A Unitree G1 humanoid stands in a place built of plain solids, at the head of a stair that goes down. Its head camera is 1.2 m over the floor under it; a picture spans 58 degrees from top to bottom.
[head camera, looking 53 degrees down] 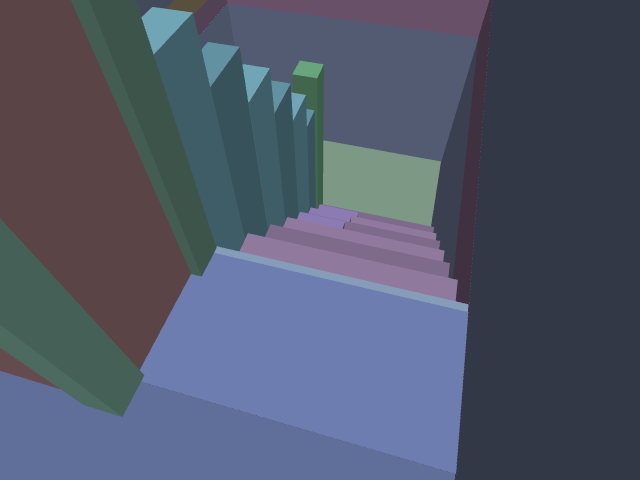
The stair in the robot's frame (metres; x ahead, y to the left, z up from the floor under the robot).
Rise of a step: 0.20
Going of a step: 0.22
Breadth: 0.85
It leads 15 degrees to the right of straight ahead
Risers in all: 7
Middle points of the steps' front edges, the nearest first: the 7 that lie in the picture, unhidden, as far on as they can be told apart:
0.77 -0.06 0.00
0.98 -0.11 -0.20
1.20 -0.17 -0.40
1.41 -0.23 -0.61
1.62 -0.29 -0.81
1.84 -0.35 -1.01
2.05 -0.41 -1.22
